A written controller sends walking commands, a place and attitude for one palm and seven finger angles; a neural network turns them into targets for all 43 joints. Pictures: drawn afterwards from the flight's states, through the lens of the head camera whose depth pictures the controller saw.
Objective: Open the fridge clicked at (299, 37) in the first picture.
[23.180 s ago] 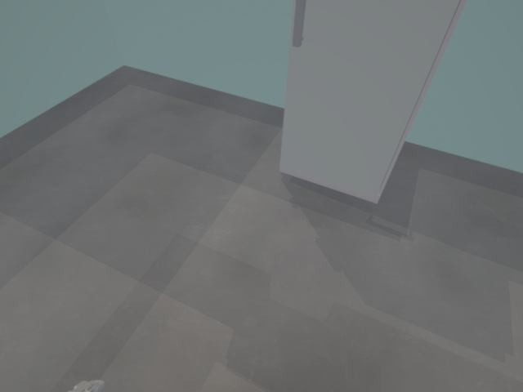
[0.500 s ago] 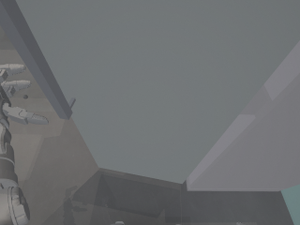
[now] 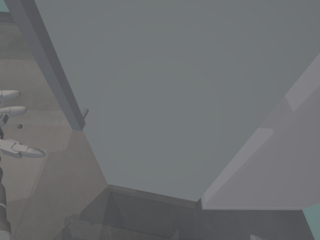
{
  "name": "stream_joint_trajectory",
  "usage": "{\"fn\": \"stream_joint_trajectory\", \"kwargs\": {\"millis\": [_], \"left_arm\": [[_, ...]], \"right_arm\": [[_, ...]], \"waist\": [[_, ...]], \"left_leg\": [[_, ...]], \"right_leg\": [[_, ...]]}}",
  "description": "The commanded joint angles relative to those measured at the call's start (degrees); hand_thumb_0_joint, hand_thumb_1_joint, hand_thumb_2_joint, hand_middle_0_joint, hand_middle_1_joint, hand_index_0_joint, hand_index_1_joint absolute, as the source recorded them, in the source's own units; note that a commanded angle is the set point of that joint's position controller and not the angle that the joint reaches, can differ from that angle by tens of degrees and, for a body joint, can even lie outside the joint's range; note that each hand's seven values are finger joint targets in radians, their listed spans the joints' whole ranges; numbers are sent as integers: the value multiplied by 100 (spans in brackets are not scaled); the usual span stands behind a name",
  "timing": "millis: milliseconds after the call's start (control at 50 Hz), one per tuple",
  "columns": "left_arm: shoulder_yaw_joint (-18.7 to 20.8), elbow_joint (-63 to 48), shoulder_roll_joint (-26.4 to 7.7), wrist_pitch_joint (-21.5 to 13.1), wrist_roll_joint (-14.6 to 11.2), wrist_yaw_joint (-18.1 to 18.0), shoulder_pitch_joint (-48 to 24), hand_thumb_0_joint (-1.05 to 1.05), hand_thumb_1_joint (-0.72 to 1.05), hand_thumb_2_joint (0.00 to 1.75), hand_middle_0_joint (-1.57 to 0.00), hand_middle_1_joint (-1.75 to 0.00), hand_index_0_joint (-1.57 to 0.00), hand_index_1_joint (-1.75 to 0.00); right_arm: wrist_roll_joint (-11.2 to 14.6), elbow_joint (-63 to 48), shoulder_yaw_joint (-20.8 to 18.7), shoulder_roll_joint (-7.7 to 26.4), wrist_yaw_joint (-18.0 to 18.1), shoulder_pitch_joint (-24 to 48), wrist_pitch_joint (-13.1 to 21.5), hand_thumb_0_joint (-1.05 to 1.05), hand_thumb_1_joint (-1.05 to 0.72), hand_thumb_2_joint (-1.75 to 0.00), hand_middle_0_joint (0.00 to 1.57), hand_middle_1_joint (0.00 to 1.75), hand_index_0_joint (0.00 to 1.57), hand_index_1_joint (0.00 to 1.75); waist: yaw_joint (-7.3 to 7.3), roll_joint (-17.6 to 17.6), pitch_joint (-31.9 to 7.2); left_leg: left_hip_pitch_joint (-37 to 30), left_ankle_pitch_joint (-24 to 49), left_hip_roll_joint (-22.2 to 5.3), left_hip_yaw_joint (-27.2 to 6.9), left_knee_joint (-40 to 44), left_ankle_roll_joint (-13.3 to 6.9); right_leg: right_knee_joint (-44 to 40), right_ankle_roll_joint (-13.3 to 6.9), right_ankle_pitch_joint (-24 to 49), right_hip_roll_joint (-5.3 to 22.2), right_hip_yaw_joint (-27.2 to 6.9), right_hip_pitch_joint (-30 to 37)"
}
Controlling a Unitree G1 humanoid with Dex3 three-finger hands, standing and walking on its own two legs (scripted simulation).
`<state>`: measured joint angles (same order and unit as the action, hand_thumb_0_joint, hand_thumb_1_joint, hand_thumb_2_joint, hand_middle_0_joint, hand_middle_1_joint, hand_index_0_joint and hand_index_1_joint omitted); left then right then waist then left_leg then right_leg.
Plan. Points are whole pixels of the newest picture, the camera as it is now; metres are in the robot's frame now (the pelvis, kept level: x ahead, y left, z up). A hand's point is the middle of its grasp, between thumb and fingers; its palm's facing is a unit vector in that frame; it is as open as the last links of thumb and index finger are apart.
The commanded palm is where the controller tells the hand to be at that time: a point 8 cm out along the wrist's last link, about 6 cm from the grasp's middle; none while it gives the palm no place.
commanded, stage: slip the hand off the handle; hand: left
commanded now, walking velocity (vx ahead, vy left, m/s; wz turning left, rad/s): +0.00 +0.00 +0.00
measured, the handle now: (63, 74) +0.42 +0.25 +0.18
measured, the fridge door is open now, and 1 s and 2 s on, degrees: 80 80 80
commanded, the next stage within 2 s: draw the hand back to the body in 0.30 s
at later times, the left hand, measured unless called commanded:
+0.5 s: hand (2, 155) +0.26 +0.33 +0.11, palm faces +0.32 -0.94 -0.13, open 14.7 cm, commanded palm +0.22 +0.36 +0.12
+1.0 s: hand out of the picture +0.22 +0.30 +0.13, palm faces +0.18 -0.96 -0.22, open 14.3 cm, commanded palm +0.17 +0.34 +0.16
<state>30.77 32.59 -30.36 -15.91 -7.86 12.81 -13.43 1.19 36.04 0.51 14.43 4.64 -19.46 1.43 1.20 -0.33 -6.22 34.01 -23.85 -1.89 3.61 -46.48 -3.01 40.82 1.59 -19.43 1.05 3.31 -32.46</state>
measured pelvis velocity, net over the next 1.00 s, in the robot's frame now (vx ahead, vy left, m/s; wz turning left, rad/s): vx -0.02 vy -0.02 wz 0.05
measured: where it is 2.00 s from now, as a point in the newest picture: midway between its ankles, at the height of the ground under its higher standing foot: outside the picture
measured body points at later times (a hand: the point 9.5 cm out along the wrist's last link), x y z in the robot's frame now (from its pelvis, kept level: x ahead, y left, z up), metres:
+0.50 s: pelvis -0.01 -0.03 +0.00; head +0.02 -0.01 +0.45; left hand +0.23 +0.38 +0.12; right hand +0.16 -0.27 -0.08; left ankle -0.01 +0.08 -0.71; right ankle +0.00 -0.15 -0.71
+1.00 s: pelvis -0.02 -0.02 +0.01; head -0.02 -0.01 +0.46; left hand +0.20 +0.35 +0.14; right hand +0.16 -0.26 -0.05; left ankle -0.01 +0.08 -0.71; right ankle +0.00 -0.15 -0.71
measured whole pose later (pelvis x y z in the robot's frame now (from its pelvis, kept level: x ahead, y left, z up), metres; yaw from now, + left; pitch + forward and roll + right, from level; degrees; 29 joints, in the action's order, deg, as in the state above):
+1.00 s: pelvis -0.02 -0.02 +0.01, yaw +3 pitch +2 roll -2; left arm 27.2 10.2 -29.5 -4.6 -15.8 24.5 4.5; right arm 2.8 34.3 2.0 16.8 5.5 -16.9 16.1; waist -2.4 -1.5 -3.5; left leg 23.3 -20.6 -0.9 1.1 -41.3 -1.8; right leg 36.9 0.6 -18.0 1.6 5.7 -21.2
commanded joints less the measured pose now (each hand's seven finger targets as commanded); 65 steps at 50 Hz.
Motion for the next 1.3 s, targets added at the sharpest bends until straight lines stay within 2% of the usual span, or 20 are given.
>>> {"fn": "stream_joint_trajectory", "kwargs": {"millis": [0,80,240,400,420,480,580,600,700,780,820,900,920,940,960,1000,1020,1120,1180,1280], "left_arm": [[274,-1514,-1745,-389,-197,-3,-1396,0,-55,20,-25,-115,-25,-115],[42,-1681,-1498,-320,-272,81,-1337,0,-55,20,-25,-115,-25,-115],[417,-1978,-1645,-213,-409,133,-430,0,-55,20,-25,-115,-25,-115],[372,-1711,-1768,-333,-491,399,-1237,0,-55,20,-25,-115,-25,-115],[70,-1272,-1516,-125,-960,1110,-1149,0,-55,20,-25,-115,-25,-115],[434,-1721,-2162,120,-1336,2055,-1418,0,-55,20,-25,-115,-25,-115],[823,-1143,-2502,516,-1721,2947,-456,0,-55,20,-25,-115,-25,-115],[973,-1173,-2570,576,-1799,2977,-219,0,-55,20,-25,-115,-25,-115],[1118,-1492,-2355,859,-1930,2962,688,0,-55,20,-25,-115,-25,-115],[885,-2051,-2106,910,-1958,2869,493,0,-55,20,-25,-115,-25,-115],[817,-2584,-2113,831,-1946,2758,249,0,-51,22,-25,-113,-25,-113],[568,-3245,-1971,815,-1786,2465,176,0,-37,29,-24,-104,-24,-104],[579,-3939,-2299,653,-617,875,-277,0,-33,31,-24,-102,-24,-102],[-70,-3598,-1199,761,-490,140,641,0,-30,32,-24,-100,-24,-100],[-84,-3825,-963,822,-343,-396,1048,0,-26,34,-24,-98,-24,-98],[-130,-4660,-895,815,-107,-1160,1519,0,-19,37,-24,-94,-24,-94],[46,-5098,-1126,779,10,-1423,1291,0,-15,39,-24,-92,-24,-92],[-149,-5318,-792,807,339,-2026,1539,0,3,48,-23,-81,-23,-81],[-390,-5349,-446,856,416,-2101,1769,0,14,53,-23,-75,-23,-75],[-477,-5592,-197,967,411,-2101,2517,0,32,62,-22,-64,-22,-64]], "right_arm": [[5,-672,-340,1002,148,128,394,0,-90,-90,20,30,20,30],[36,-692,-300,970,190,326,548,0,-90,-90,20,30,20,30],[48,-786,-258,927,212,526,742,0,-90,-90,20,30,20,30],[83,-580,-204,966,379,620,901,0,-90,-90,20,30,20,30],[207,-617,-146,1084,435,644,966,0,-90,-90,20,30,20,30],[256,-752,-110,1061,553,745,1159,0,-90,-90,20,30,20,30],[285,-964,-85,1158,349,763,1335,0,-90,-90,20,30,20,30],[278,-1050,-105,1166,264,751,1365,0,-90,-90,20,30,20,30],[319,-1404,-171,1137,30,714,1555,0,-90,-90,20,30,20,30],[365,-1460,-197,1146,37,731,1680,0,-90,-90,20,30,20,30],[369,-1410,-191,1144,73,746,1753,0,-90,-90,20,30,20,30],[352,-1282,-126,1058,190,822,1924,0,-90,-90,20,30,20,30],[33,-975,-108,937,96,669,1835,0,-90,-90,20,30,20,30],[1,-984,-93,865,98,776,1838,0,-90,-90,20,30,20,30],[45,-955,-112,856,134,879,1799,0,-90,-90,20,30,20,30],[31,-855,-114,810,175,990,1709,0,-90,-90,20,30,20,30],[17,-821,-100,847,176,997,1681,0,-90,-90,20,30,20,30],[-20,-662,-105,750,186,1077,1577,0,-90,-90,20,30,20,30],[-21,-632,-117,649,154,1135,1493,0,-90,-90,20,30,20,30],[-51,-656,-160,602,55,1191,1338,0,-90,-90,20,30,20,30]], "waist": [[-97,-902,-1322],[-87,-921,-1140],[-318,-695,-1102],[-87,-564,-811],[142,-626,-1177],[-49,-846,-1573],[-157,-342,-839],[-297,-443,-878],[-388,-242,-731],[-268,-364,-732],[-248,-668,-819],[-198,-763,-653],[-446,-648,-219],[-226,-555,120],[-344,-642,192],[-421,-777,-45],[-420,-1044,-323],[-406,-605,-81],[-409,-665,16],[-465,-210,-75]], "left_leg": [[-1472,2397,6,-686,808,339],[-1510,2063,24,-767,893,365],[-1299,2056,125,-627,915,333],[-1020,1232,195,-512,830,187],[-1296,1175,147,-510,898,166],[-1544,1666,216,-541,857,79],[-1209,2005,210,-629,838,70],[-1166,2123,231,-627,830,78],[-1086,1917,220,-577,886,70],[-1200,1456,203,-575,926,66],[-1460,1381,202,-626,1012,67],[-1678,1047,157,-745,1203,48],[-1383,833,208,-866,1486,90],[-1424,270,66,-908,1812,198],[-1482,-68,23,-1006,2002,213],[-1591,40,4,-917,2169,217],[-1779,234,11,-901,2208,223],[-2055,1097,-42,-804,2354,224],[-2294,1631,-49,-721,2359,269],[-2546,2739,-84,-567,2246,281]], "right_leg": [[-269,-340,856,-331,64,280],[-305,-337,715,-305,79,203],[-336,-346,966,-243,77,620],[-477,-308,570,-181,-58,471],[-573,-331,708,-130,-156,876],[-607,-341,1260,-96,-207,1326],[-648,-277,1615,-52,-257,1358],[-608,-298,1703,-35,-271,1473],[-667,-227,1421,-11,-278,1331],[-781,-194,827,-46,-311,1084],[-812,-227,709,-74,-279,1080],[-935,-260,367,-112,-156,1042],[-1196,-322,193,-32,-160,1070],[-1242,-294,26,14,-86,955],[-1238,-302,45,55,-74,1106],[-1272,-324,156,93,-70,1633],[-1285,-332,316,101,-114,1760],[-1374,-333,769,100,-75,2031],[-1396,-331,960,105,-55,2112],[-1469,-287,1573,134,-5,2383]]}}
